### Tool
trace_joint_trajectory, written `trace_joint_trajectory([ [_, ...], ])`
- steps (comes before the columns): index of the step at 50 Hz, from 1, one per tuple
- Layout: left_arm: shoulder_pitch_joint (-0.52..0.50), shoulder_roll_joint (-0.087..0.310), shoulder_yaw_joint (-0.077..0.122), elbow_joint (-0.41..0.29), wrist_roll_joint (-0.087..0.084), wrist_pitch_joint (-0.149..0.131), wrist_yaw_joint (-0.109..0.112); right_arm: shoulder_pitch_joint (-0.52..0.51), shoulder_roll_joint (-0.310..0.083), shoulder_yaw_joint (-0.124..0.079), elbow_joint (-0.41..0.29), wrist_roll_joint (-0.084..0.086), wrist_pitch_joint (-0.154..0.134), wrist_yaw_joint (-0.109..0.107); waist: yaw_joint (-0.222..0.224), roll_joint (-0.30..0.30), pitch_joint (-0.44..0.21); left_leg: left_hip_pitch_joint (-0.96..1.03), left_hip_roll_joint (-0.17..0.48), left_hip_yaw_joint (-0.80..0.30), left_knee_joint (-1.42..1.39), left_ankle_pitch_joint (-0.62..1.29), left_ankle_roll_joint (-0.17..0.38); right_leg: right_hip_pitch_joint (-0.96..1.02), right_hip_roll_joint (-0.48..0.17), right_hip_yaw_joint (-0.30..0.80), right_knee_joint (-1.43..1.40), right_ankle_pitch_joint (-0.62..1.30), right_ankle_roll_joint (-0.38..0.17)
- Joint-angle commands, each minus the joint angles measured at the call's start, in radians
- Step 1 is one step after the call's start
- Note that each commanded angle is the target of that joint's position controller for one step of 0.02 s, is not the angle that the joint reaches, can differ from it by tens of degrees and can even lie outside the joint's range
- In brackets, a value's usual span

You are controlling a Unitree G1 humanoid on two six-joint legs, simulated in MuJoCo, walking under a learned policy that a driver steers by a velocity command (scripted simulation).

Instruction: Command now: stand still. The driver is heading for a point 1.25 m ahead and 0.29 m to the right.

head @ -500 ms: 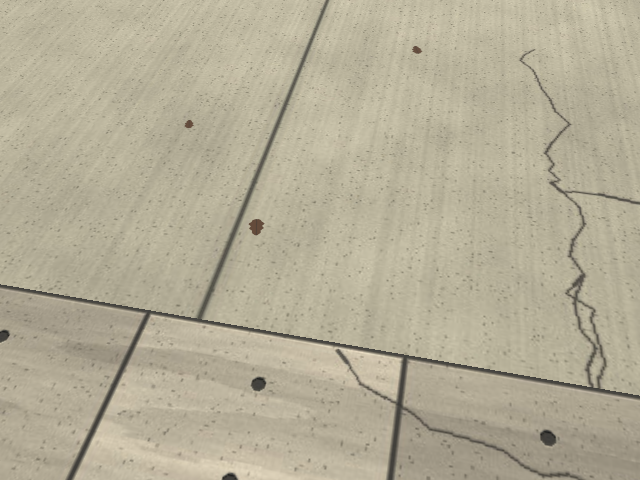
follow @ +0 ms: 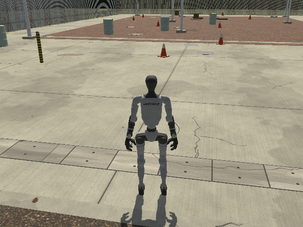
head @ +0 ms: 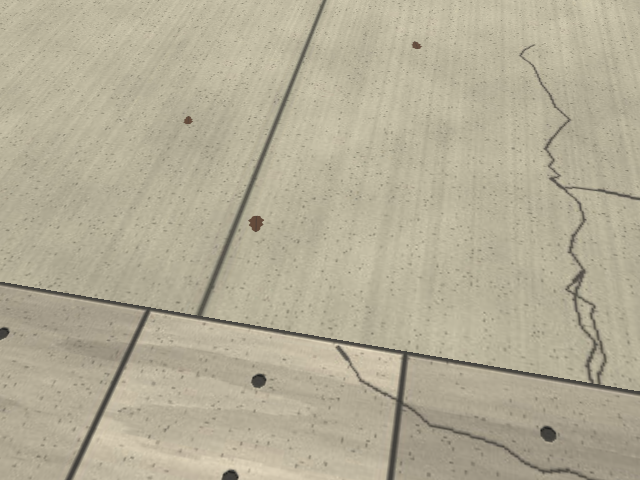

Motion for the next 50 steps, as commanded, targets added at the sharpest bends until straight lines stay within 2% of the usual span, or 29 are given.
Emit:
trace_joint_trajectory([
  [1, 0.056, 0.092, 0.013, -0.015, 0.0, -0.005, 0.003, 0.049, -0.094, -0.014, -0.018, 0.0, -0.005, -0.003, 0.0, 0.002, 0.016, -0.007, 0.031, -0.033, -0.093, 0.097, 0.019, -0.032, -0.002, -0.003, -0.075, 0.107, -0.022],
  [38, 0.114, 0.064, 0.015, -0.019, -0.004, -0.006, 0.006, 0.117, -0.066, -0.016, -0.025, 0.004, -0.009, -0.007, 0.0, 0.002, 0.03, -0.012, 0.029, -0.028, -0.08, 0.113, 0.017, -0.037, 0.001, -0.004, -0.065, 0.118, -0.024],
  [39, 0.134, 0.052, 0.013, -0.009, -0.004, -0.005, 0.007, 0.136, -0.058, -0.014, -0.015, 0.004, -0.008, -0.008, -0.001, 0.006, 0.005, -0.001, 0.021, -0.021, -0.087, 0.007, 0.02, -0.027, 0.014, -0.019, -0.062, 0.028, -0.026],
  [40, 0.139, 0.053, 0.016, -0.007, -0.01, -0.004, 0.009, 0.141, -0.073, -0.021, -0.013, 0.01, -0.005, -0.011, -0.003, 0.018, 0.017, -0.014, 0.013, -0.023, -0.089, -0.173, 0.035, -0.049, 0.04, -0.046, -0.029, -0.116, -0.035],
  [41, 0.133, 0.062, 0.02, -0.014, -0.014, -0.005, 0.011, 0.143, -0.099, -0.03, -0.018, 0.018, -0.004, -0.014, -0.007, 0.039, 0.046, -0.047, 0.028, -0.051, -0.102, -0.367, 0.059, -0.096, 0.057, -0.064, 0.012, -0.269, -0.049],
  [42, 0.113, 0.063, 0.021, -0.03, -0.014, -0.011, 0.011, 0.152, -0.115, -0.037, -0.024, 0.023, -0.007, -0.015, -0.016, 0.062, 0.09, -0.077, 0.071, -0.114, -0.139, -0.507, 0.089, -0.164, 0.057, -0.064, 0.053, -0.349, -0.062],
  [43, 0.087, 0.047, 0.018, -0.048, -0.015, -0.024, 0.007, 0.183, -0.136, -0.044, -0.024, 0.028, -0.016, -0.013, -0.031, 0.104, 0.119, -0.067, 0.142, -0.216, -0.19, -0.591, 0.129, -0.234, 0.054, -0.071, 0.122, -0.336, -0.069],
  [44, 0.069, 0.02, 0.013, -0.063, -0.016, -0.041, -0.001, 0.22, -0.167, -0.057, -0.019, 0.031, -0.028, -0.01, -0.044, 0.171, 0.121, -0.037, 0.238, -0.352, -0.258, -0.642, 0.18, -0.28, 0.054, -0.094, 0.232, -0.255, -0.068],
  [45, 0.048, 0.018, 0.013, -0.077, -0.018, -0.057, -0.011, 0.232, -0.187, -0.067, -0.02, 0.03, -0.037, -0.008, -0.049, 0.195, 0.133, -0.064, 0.322, -0.473, -0.313, -0.636, 0.23, -0.291, 0.02, -0.066, 0.337, -0.203, -0.081],
  [46, 0.035, 0.03, 0.018, -0.088, -0.024, -0.069, -0.02, 0.208, -0.18, -0.067, -0.034, 0.021, -0.047, -0.007, -0.037, 0.177, 0.142, -0.078, 0.356, -0.518, -0.334, -0.594, 0.25, -0.316, -0.008, -0.034, 0.41, -0.231, -0.097],
  [47, 0.039, 0.032, 0.021, -0.096, -0.031, -0.078, -0.027, 0.169, -0.176, -0.066, -0.052, 0.019, -0.056, -0.004, -0.016, 0.167, 0.142, -0.081, 0.361, -0.508, -0.332, -0.547, 0.242, -0.326, -0.032, -0.011, 0.416, -0.276, -0.115],
  [48, 0.06, 0.032, 0.022, -0.099, -0.036, -0.086, -0.031, 0.118, -0.174, -0.066, -0.073, 0.031, -0.062, -0.001, 0.014, 0.161, 0.135, -0.094, 0.339, -0.449, -0.315, -0.485, 0.21, -0.281, -0.049, -0.002, 0.321, -0.28, -0.132],
  [49, 0.107, 0.034, 0.027, -0.081, -0.037, -0.093, -0.033, 0.053, -0.169, -0.065, -0.094, 0.045, -0.061, 0.002, 0.055, 0.139, 0.123, -0.152, 0.274, -0.334, -0.283, -0.405, 0.164, -0.141, -0.032, -0.036, 0.151, -0.221, -0.143],
  [50, 0.185, 0.031, 0.035, -0.038, -0.03, -0.097, -0.033, 0.025, -0.168, -0.066, -0.102, 0.052, -0.055, 0.006, 0.089, 0.11, 0.097, -0.225, 0.195, -0.22, -0.209, -0.34, 0.132, 0.041, 0.032, -0.106, 0.027, -0.081, -0.129],
])
Keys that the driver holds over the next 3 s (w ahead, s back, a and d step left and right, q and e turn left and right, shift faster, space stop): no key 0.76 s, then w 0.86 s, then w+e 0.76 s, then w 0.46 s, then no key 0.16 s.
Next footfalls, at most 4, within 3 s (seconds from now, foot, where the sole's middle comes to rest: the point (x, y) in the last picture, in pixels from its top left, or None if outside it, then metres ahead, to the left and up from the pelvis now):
1.50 left None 0.46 0.08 -0.78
2.06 right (412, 372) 0.76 -0.18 -0.78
2.54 left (365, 260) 1.09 -0.09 -0.78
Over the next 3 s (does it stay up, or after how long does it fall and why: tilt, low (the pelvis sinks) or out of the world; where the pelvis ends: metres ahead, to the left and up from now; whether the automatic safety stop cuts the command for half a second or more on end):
stays up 1.10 -0.23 0.00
